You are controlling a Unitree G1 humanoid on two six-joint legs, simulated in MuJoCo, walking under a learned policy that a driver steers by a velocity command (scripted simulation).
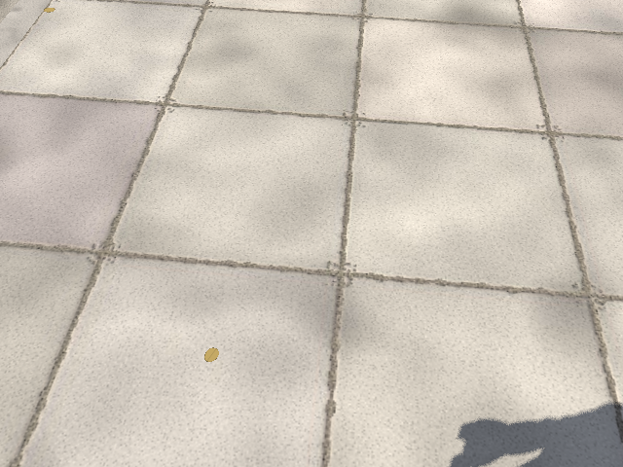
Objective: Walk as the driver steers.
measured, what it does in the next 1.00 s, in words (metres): walks ahead, turning right: right foot, then left foot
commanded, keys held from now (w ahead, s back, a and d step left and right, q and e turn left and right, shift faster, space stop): w+e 0.08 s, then e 0.66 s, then no key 0.26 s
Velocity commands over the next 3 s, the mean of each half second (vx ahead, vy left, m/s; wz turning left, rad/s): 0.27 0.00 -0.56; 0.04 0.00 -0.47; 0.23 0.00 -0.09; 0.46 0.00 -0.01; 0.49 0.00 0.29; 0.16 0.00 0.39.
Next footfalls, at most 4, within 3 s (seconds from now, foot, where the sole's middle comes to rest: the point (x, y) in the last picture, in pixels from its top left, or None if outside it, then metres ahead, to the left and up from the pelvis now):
0.20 right None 0.27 -0.09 -0.78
0.82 left None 0.36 0.07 -0.78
1.20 right None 0.21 -0.08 -0.78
1.56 left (314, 443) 0.53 0.01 -0.78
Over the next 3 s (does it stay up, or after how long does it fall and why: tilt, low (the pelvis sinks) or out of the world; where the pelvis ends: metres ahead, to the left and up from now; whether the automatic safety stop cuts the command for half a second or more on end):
stays up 0.94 -0.32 0.00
